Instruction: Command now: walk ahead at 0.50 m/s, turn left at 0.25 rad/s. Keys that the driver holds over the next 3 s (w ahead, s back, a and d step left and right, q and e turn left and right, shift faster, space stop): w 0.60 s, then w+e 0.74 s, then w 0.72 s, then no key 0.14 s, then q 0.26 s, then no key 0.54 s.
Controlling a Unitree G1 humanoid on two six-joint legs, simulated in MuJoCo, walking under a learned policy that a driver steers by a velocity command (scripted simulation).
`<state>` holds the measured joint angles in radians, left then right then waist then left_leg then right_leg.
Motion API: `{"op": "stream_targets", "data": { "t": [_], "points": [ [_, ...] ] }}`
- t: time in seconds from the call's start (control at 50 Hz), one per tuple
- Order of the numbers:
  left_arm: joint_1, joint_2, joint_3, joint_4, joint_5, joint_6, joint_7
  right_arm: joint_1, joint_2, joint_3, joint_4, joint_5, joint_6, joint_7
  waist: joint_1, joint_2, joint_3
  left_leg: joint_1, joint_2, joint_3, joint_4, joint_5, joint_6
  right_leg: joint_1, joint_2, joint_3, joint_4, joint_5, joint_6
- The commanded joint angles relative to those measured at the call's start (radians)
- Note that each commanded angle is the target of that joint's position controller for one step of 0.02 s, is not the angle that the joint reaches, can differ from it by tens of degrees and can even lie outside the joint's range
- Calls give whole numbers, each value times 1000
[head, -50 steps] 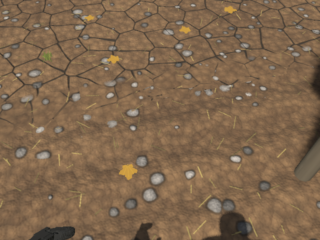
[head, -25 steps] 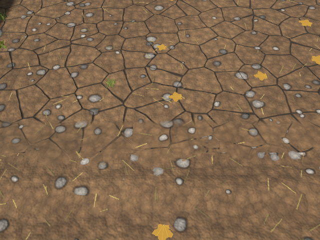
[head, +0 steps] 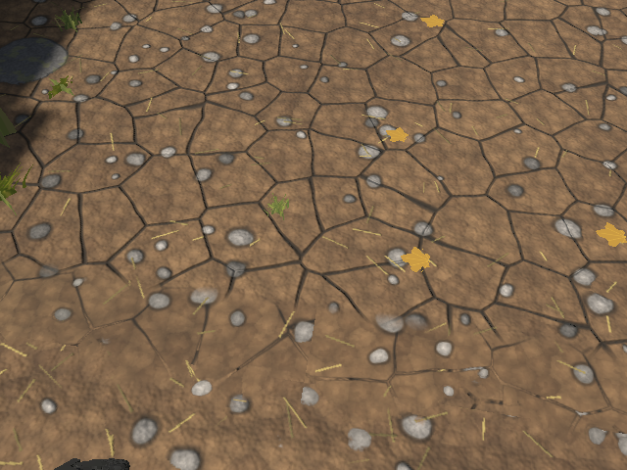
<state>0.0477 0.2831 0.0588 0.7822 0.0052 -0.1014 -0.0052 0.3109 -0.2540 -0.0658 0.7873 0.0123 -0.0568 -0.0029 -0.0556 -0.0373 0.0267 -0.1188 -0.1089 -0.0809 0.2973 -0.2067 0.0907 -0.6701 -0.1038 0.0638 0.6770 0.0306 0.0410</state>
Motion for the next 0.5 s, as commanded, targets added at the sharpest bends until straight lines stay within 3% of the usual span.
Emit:
{"op": "stream_targets", "data": {
  "t": [0.02,0.08,0.14,0.16,0.18,0.2,0.22,0.24,0.26,0.28,0.3,0.32,0.36,0.42,0.5],
  "points": [
    [-109,53,2,-80,-12,-14,-11,39,-165,-40,-33,4,-16,-4,-28,113,-5,-64,241,-121,-93,202,128,122,47,-41,-110,128,-12],
    [-153,76,6,-106,-11,-23,-25,79,-166,-41,-8,5,-8,-7,-37,112,15,81,299,-172,-28,246,123,51,53,-30,-170,32,-49],
    [-83,104,16,-95,-11,-32,-31,70,-183,-46,-1,2,5,-14,12,142,-14,155,316,-182,68,469,94,145,84,-58,-207,-90,-94],
    [18,126,29,-65,-8,-34,-28,50,-178,-43,-8,1,9,-15,67,137,-75,145,276,-149,173,627,76,293,112,-87,-236,-70,-121],
    [174,168,45,-30,3,-36,-24,31,-152,-30,-24,-6,8,-13,138,114,-200,43,226,-109,368,609,47,549,41,-22,-189,-10,-173],
    [323,247,66,-11,15,-32,-19,117,-89,-9,-41,-9,-4,-9,149,-60,-362,-294,97,-38,721,283,-25,949,-175,302,-172,-48,-305],
    [383,212,61,27,-11,-20,-26,163,-70,1,-27,4,-17,-5,152,-258,-432,-530,12,-45,953,-353,-61,1086,-296,640,-316,-247,-391],
    [333,150,40,15,-30,-15,-25,83,-156,-17,-43,19,-27,-1,167,-141,-289,-646,75,-91,1033,-336,-52,994,-268,605,-363,-427,-345],
    [257,124,30,-3,-20,-6,-19,-11,-164,-18,-70,26,-31,1,154,-64,-168,-666,128,-48,1019,-246,-47,849,-232,475,-388,-431,-304],
    [197,107,21,-9,-7,-2,-20,-61,-154,-17,-83,12,-32,1,123,-10,-74,-644,168,-18,949,-176,-49,696,-192,381,-426,-347,-289],
    [166,85,13,-14,3,-5,-21,-62,-148,-23,-82,-2,-28,-2,93,-17,-48,-593,201,-17,884,-130,-51,608,-161,323,-449,-265,-277],
    [153,80,9,-12,8,-7,-22,-37,-130,-22,-76,-3,-22,-1,69,-36,-41,-543,215,-13,852,-108,-56,552,-137,282,-472,-205,-273],
    [158,92,12,0,-2,-12,-22,-14,-98,-16,-70,-3,-12,-3,50,-51,-43,-515,228,7,784,-85,-70,505,-118,209,-508,-113,-284],
    [186,132,24,20,-8,-10,-11,-102,-81,-7,-97,-11,-12,-6,64,-26,-27,-551,241,25,619,56,-97,504,-107,123,-539,4,-285],
    [244,149,26,49,-21,1,-2,-230,-56,6,-123,-5,-22,6,110,-21,-9,-487,207,59,371,261,-102,513,-63,24,-538,25,-243]
  ]
}}
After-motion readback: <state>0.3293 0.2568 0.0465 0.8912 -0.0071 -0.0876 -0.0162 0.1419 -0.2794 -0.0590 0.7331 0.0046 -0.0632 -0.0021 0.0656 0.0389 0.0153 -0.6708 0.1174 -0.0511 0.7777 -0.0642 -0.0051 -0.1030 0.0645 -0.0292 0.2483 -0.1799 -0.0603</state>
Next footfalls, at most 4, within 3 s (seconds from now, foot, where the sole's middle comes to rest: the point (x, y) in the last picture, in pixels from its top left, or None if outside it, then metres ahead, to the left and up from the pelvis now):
0.18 right None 0.29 -0.14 -0.78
0.70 left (247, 427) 0.56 0.11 -0.78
1.22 right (369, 323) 0.81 -0.18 -0.78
1.74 left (327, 210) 1.17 -0.10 -0.78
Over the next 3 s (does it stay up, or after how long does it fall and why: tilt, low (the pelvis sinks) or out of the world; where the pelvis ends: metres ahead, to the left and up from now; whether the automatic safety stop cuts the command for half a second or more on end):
stays up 1.29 -0.26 -0.01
